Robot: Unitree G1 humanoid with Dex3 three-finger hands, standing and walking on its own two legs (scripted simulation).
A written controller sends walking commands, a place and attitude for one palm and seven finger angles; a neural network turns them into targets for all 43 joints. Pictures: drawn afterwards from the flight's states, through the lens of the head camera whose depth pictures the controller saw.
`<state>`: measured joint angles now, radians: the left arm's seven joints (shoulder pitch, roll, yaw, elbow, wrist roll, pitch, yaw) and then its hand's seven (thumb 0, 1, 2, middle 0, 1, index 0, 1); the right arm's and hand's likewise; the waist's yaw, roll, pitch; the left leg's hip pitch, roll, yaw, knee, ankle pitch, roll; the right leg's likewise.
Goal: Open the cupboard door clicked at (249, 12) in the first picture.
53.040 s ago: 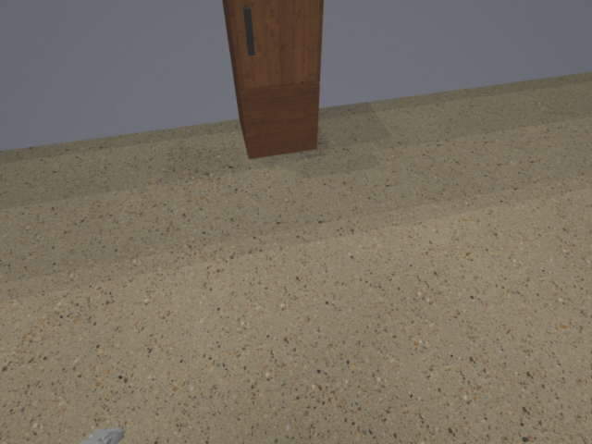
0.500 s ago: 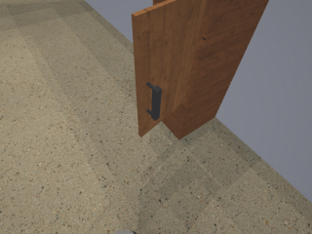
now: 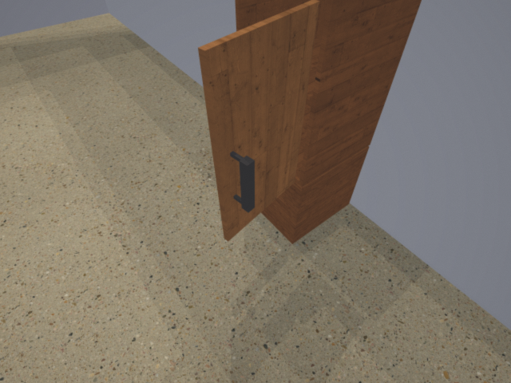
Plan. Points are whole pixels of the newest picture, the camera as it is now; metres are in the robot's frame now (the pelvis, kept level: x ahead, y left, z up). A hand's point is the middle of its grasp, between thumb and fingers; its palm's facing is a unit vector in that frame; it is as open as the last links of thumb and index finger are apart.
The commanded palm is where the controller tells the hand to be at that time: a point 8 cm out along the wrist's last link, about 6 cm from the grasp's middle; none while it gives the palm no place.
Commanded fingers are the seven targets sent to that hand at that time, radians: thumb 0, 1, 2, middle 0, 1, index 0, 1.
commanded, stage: let the arm hang, fingers relaxed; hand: left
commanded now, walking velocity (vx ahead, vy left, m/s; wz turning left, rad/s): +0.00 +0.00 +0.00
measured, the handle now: (241, 182) +0.59 +0.07 -0.09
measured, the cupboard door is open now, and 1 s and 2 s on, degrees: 100 100 100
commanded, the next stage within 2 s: look to check the result in 0.14 s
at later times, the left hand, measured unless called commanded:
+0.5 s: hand out of the picture +0.00 +0.15 -0.17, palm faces +0.05 -0.98 -0.19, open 7.4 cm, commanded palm none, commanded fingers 0.00 0.90 0.90 -0.20 -0.30 -0.20 -0.30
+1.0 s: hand out of the picture +0.03 +0.16 -0.17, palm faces +0.04 -0.98 -0.20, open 7.4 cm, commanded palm none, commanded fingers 0.00 0.90 0.90 -0.20 -0.30 -0.20 -0.30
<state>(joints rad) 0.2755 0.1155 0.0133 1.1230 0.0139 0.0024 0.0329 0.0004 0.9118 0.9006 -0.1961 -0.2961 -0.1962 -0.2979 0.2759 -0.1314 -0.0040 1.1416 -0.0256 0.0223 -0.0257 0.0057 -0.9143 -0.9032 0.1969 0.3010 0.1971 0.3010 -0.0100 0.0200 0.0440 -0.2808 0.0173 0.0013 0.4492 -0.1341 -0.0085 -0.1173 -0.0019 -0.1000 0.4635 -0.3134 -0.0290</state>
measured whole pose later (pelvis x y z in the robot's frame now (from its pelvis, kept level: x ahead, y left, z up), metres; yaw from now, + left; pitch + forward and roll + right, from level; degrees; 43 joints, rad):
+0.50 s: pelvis +0.02 -0.01 +0.00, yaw +0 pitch -2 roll +0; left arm 0.30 0.13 0.02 1.14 0.01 0.00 0.04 0.00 0.91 0.90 -0.20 -0.30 -0.20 -0.30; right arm 0.24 -0.15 0.00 1.15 -0.02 0.02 -0.04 0.01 -0.92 -0.90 0.20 0.30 0.20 0.30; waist 0.00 0.01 0.08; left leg -0.25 0.03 -0.01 0.44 -0.16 -0.02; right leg -0.07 0.01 -0.11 0.41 -0.32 -0.04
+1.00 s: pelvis +0.03 -0.02 +0.00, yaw +0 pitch -2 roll +0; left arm 0.27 0.14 0.02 1.13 0.01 0.00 0.04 0.00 0.91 0.90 -0.20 -0.30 -0.20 -0.30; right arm 0.23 -0.16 0.00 1.15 -0.02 0.01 -0.04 0.00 -0.92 -0.90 0.20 0.30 0.20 0.30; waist 0.00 0.01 0.07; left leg -0.22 0.03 0.00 0.42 -0.17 -0.03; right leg -0.03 0.02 -0.10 0.38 -0.32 -0.05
